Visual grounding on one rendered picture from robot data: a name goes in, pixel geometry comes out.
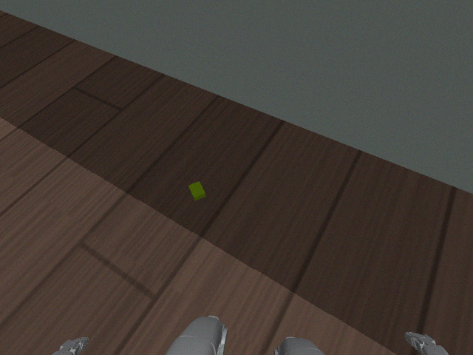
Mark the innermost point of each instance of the small box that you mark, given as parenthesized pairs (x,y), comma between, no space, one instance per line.
(197,191)

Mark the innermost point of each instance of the right robot hand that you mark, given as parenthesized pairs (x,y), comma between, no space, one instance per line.
(424,344)

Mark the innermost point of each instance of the left robot hand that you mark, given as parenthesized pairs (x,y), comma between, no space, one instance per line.
(73,347)

